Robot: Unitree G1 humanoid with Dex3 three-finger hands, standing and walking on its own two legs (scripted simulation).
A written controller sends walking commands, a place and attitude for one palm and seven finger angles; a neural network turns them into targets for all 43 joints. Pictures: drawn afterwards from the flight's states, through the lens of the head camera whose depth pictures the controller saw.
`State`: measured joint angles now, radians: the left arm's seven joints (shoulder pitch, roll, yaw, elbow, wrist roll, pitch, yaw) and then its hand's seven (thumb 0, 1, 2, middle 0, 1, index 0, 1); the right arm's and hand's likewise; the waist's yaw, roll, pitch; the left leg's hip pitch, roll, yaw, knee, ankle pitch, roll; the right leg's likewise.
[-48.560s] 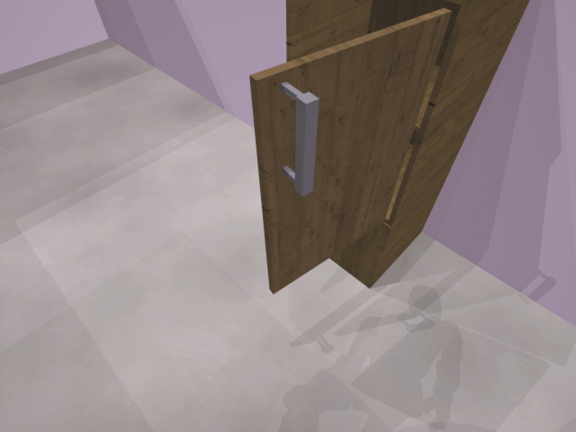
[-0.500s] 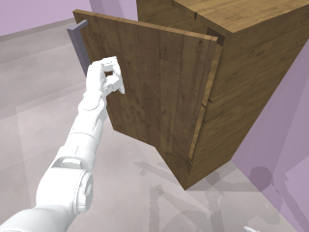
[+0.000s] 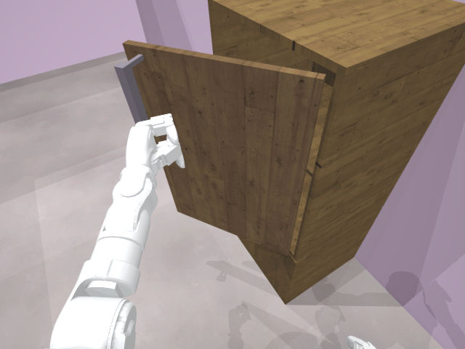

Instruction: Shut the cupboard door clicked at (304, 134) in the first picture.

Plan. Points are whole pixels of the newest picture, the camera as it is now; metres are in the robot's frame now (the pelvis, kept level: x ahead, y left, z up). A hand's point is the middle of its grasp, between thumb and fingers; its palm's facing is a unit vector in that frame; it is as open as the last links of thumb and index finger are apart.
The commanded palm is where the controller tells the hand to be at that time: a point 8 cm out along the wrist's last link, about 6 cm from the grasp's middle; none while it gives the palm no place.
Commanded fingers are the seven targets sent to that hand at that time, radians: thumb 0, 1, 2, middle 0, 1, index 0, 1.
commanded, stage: draw the hand back to the body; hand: left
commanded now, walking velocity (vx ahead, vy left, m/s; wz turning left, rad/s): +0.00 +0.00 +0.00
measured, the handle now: (142, 98) +0.59 +0.21 +0.15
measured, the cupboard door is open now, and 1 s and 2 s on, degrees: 33 33 33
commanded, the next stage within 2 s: step back with the hand held close in 1.36 s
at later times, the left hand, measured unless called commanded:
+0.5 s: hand (98, 219) +0.27 +0.19 +0.16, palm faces +0.22 -0.95 -0.23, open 3.2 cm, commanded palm +0.23 +0.24 +0.17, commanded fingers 0.00 0.90 0.90 -0.83 -0.99 -0.83 -0.99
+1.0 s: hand (0, 275) +0.18 +0.28 +0.17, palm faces +0.44 -0.79 -0.43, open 6.3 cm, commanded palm +0.13 +0.32 +0.18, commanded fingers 0.00 0.90 0.90 -0.20 -0.30 -0.20 -0.30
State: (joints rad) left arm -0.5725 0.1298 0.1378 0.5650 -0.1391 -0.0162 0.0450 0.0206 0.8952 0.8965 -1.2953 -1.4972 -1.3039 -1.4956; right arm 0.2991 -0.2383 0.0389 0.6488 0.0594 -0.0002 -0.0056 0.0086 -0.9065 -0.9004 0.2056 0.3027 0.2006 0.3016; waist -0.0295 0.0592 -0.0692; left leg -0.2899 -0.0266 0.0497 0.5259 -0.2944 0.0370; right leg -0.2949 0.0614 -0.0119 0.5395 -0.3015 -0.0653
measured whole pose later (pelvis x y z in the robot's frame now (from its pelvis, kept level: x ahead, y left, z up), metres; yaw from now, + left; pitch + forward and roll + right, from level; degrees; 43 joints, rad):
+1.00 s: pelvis +0.00 +0.01 +0.01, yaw +2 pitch -4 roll -1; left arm 0.48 0.36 0.33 -0.36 -0.09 -0.07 0.09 0.02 0.89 0.90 -0.41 -0.52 -0.42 -0.52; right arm 0.21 -0.26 0.01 0.63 0.03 -0.01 -0.06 0.01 -0.91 -0.90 0.20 0.30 0.20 0.30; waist 0.05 0.09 -0.01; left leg -0.10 -0.04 0.02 0.41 -0.25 0.05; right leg -0.07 0.05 -0.03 0.37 -0.24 -0.05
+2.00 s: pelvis -0.04 +0.05 +0.00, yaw +0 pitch +1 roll -1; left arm 0.56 0.45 0.41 -0.47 -0.07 -0.13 0.12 0.02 0.88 0.90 -0.21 -0.30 -0.22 -0.30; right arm 0.20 -0.25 -0.01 0.52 0.04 0.07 -0.09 0.01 -0.91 -0.90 0.21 0.30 0.20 0.30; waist 0.01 0.03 -0.03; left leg -0.33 -0.06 0.06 0.56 -0.26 0.10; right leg -0.31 0.02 -0.01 0.53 -0.25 0.00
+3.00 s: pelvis -0.14 +0.02 +0.00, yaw +0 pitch +5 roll -3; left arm 0.53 0.47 0.42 -0.60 -0.07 -0.23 0.10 0.02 0.89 0.90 -0.21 -0.30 -0.21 -0.30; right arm 0.07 -0.17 0.01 0.59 0.00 -0.07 -0.03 0.01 -0.90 -0.90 0.21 0.30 0.20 0.30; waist 0.00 -0.01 0.03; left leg -0.52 0.02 0.05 0.45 -0.02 0.07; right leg -0.23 0.08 0.02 0.47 -0.33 0.00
